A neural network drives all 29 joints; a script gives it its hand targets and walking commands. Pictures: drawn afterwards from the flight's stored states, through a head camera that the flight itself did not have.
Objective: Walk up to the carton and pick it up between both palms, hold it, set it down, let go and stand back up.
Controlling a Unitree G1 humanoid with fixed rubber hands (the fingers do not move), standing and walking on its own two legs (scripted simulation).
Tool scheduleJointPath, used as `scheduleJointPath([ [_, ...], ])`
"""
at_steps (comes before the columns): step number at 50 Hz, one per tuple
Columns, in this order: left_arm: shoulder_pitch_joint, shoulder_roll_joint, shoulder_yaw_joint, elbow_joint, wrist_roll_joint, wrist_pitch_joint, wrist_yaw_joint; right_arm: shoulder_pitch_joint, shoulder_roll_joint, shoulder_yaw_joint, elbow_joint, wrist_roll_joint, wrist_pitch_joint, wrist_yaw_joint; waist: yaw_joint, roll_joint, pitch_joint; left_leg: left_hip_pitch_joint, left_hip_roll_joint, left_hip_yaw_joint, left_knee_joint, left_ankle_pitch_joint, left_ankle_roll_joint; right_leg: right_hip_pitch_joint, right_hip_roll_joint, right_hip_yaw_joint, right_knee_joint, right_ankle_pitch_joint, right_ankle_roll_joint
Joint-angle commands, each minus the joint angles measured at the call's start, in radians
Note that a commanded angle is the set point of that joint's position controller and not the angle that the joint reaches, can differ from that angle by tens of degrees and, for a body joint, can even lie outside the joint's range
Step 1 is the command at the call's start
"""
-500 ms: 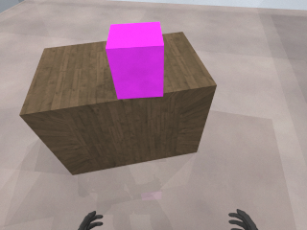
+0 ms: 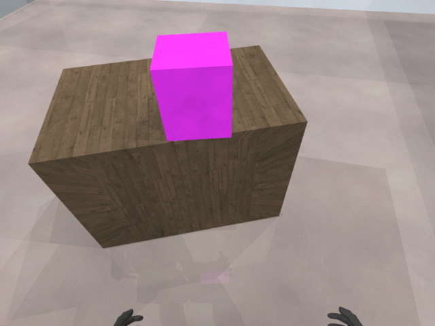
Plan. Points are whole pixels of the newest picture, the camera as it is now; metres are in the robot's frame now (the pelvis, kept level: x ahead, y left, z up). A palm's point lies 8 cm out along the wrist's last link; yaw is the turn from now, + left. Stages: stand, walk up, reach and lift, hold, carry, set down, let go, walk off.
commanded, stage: stand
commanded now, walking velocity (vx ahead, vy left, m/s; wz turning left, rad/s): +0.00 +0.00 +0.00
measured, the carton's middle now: (195, 88) +0.78 +0.10 +0.00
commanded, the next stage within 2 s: none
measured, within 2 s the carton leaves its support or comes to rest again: neither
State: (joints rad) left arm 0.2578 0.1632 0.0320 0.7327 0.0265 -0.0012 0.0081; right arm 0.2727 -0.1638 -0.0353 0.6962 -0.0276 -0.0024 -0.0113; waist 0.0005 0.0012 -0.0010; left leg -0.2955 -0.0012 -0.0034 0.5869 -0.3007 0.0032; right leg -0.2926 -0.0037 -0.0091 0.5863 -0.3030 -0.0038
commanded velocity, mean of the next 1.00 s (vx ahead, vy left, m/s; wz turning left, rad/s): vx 0.00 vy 0.00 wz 0.00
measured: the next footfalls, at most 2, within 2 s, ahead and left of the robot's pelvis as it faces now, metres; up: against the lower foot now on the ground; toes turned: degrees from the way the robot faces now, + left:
none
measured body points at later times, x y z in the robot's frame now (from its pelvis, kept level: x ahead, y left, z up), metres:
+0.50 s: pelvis +0.00 +0.00 +0.00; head +0.01 +0.00 +0.45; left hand +0.08 +0.23 -0.13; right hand +0.08 -0.23 -0.13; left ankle +0.01 +0.12 -0.73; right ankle +0.00 -0.12 -0.73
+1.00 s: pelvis +0.00 +0.00 +0.01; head +0.01 +0.00 +0.46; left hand +0.03 +0.23 -0.14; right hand +0.03 -0.23 -0.14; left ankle +0.01 +0.12 -0.73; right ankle +0.00 -0.12 -0.73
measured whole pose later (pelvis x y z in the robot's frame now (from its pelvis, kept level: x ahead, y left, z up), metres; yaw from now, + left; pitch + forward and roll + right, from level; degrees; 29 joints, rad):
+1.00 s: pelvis +0.00 +0.00 +0.01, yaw +0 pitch -1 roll +0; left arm 0.29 0.15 0.04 0.99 0.01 0.00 0.03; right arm 0.31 -0.15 -0.05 0.95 -0.02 -0.01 -0.03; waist 0.00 0.00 0.03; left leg -0.20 0.00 0.00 0.46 -0.24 0.00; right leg -0.20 0.00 -0.01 0.46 -0.24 0.00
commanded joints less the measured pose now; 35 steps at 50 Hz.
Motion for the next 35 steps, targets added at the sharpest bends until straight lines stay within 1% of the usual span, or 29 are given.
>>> scheduleJointPath([
  [1, 0.008, 0.084, 0.021, -0.053, -0.001, -0.014, 0.004, 0.011, -0.082, -0.022, -0.049, 0.001, -0.014, -0.004, 0.0, 0.0, -0.017, 0.013, 0.053, -0.066, -0.103, 0.121, 0.038, 0.003, -0.049, 0.071, -0.105, 0.115, -0.036],
  [19, 0.034, 0.085, 0.028, 0.021, -0.004, -0.014, 0.011, 0.04, -0.083, -0.029, 0.018, 0.003, -0.015, -0.011, 0.0, 0.0, 0.005, 0.031, 0.058, -0.073, -0.136, 0.123, 0.041, 0.021, -0.054, 0.077, -0.139, 0.117, -0.038],
  [35, 0.061, 0.085, 0.03, 0.132, -0.009, -0.014, 0.019, 0.069, -0.081, -0.032, 0.125, 0.008, -0.015, -0.019, 0.001, -0.001, 0.03, 0.058, 0.065, -0.077, -0.179, 0.133, 0.04, 0.049, -0.062, 0.081, -0.181, 0.13, -0.037],
])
